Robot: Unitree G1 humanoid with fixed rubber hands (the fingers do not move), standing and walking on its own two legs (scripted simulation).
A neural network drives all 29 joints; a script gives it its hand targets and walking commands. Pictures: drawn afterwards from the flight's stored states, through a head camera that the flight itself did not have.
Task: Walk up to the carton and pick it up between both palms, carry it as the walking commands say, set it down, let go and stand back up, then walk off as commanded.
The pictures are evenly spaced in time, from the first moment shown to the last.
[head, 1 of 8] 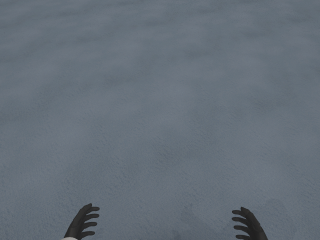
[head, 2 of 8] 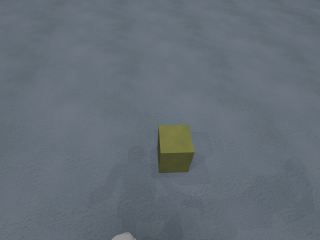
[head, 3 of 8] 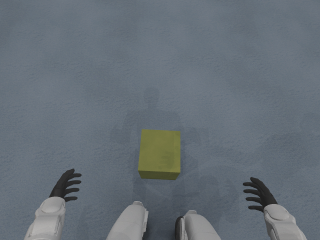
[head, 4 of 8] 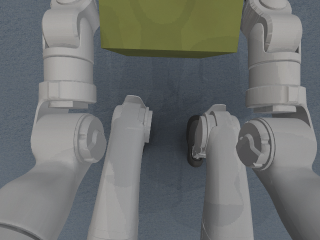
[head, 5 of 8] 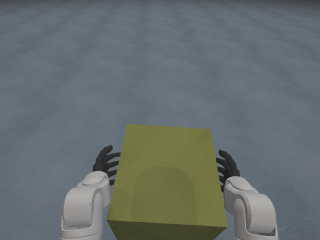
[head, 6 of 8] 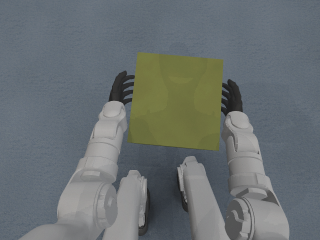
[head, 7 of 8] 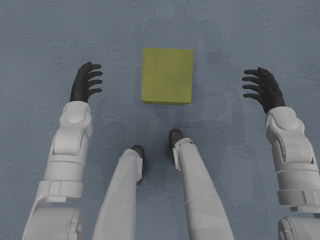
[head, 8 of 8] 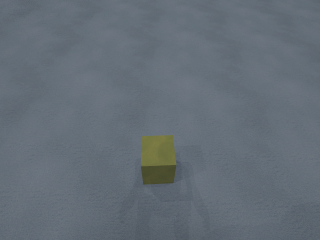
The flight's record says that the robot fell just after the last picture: no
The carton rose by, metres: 0.69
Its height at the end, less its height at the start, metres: +0.00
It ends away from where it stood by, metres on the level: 0.65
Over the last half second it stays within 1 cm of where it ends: yes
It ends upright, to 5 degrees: yes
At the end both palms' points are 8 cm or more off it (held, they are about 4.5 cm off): yes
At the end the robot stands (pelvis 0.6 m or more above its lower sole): yes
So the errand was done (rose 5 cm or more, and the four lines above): yes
